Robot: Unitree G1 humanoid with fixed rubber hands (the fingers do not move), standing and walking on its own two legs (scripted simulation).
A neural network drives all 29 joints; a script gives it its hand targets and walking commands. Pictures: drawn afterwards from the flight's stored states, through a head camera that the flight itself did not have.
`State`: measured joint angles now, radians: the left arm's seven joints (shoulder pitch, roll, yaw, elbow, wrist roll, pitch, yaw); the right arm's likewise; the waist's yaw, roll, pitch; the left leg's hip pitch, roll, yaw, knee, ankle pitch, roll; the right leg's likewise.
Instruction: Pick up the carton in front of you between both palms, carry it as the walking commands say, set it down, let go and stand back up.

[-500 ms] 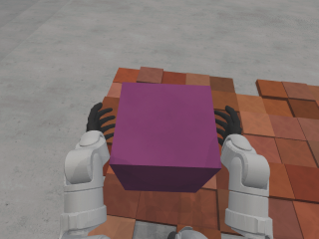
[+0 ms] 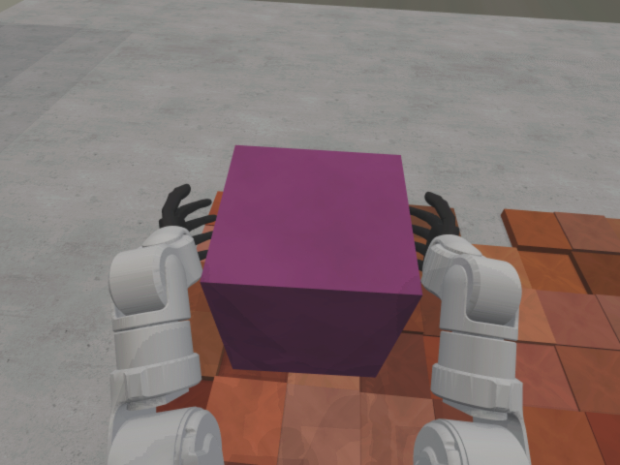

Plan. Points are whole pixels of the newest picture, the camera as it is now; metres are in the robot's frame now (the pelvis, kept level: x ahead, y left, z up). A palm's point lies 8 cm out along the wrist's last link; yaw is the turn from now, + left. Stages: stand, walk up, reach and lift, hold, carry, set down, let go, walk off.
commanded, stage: carry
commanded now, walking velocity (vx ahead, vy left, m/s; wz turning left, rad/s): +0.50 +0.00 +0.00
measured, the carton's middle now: (310, 269) +0.37 +0.00 +0.07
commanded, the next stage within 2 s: none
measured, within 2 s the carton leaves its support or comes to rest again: neither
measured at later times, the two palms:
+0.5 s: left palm (246, 124) +0.61 +0.10 +0.14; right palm (425, 128) +0.63 -0.21 +0.13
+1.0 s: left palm (270, 96) +0.82 +0.07 +0.08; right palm (411, 102) +0.81 -0.24 +0.08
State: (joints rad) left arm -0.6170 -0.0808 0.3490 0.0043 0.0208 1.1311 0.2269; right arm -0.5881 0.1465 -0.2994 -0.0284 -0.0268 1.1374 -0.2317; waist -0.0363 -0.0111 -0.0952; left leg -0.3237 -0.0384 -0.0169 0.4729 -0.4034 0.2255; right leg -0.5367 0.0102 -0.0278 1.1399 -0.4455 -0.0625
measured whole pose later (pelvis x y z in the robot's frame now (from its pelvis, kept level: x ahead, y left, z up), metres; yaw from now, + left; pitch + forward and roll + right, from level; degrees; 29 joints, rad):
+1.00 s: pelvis +0.48 -0.07 +0.00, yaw -2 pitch +4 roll +0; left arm -0.47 -0.15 0.31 -0.04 0.06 0.99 0.17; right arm -0.45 0.16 -0.29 -0.04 -0.05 0.98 -0.17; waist -0.01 -0.02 0.02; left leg -0.38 -0.03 0.14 0.50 -0.16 0.09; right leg -0.39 -0.02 -0.01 0.50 -0.13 0.01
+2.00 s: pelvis +0.52 -0.13 +0.00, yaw -1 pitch +2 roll +0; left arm -0.47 -0.15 0.31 0.08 0.08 1.00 0.18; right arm -0.48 0.14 -0.30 0.08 -0.09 1.00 -0.20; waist 0.00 0.01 -0.08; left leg -0.31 0.04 0.08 0.54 -0.24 0.00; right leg -0.30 0.02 -0.10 0.53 -0.25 0.02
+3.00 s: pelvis +0.49 -0.19 +0.00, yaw +0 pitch +2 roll +3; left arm -0.47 -0.14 0.30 -0.02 0.04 1.01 0.19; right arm -0.50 0.14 -0.31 0.01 -0.05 1.01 -0.21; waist 0.01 -0.04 -0.03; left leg -0.46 0.03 0.05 0.84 -0.40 0.04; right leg -0.31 0.03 -0.16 0.45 -0.19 0.08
